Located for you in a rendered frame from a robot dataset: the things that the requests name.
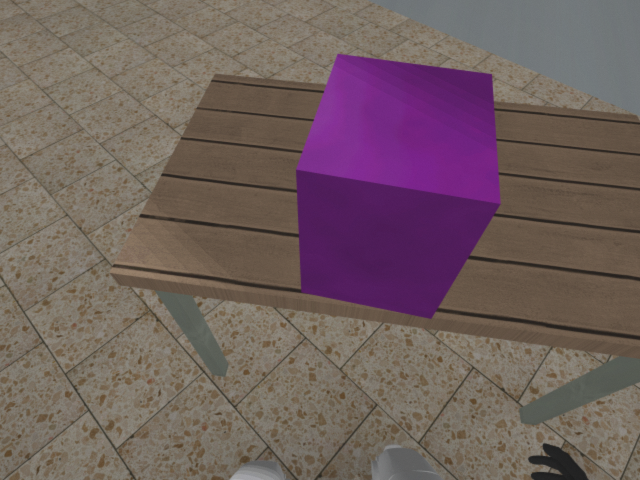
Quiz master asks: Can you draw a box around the robot right thigh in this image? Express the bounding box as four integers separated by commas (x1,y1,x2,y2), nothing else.
371,448,443,480

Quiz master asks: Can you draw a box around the table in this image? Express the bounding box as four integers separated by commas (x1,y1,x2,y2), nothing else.
109,74,640,425

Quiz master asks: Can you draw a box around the robot right hand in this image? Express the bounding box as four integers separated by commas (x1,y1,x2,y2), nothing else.
528,443,589,480

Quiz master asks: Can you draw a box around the carton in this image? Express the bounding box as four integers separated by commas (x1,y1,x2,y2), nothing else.
296,54,501,319

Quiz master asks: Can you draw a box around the robot left thigh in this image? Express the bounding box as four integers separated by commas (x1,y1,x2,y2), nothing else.
230,460,290,480

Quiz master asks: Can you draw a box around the robot thigh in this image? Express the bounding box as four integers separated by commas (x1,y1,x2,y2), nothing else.
371,448,443,480
230,460,290,480

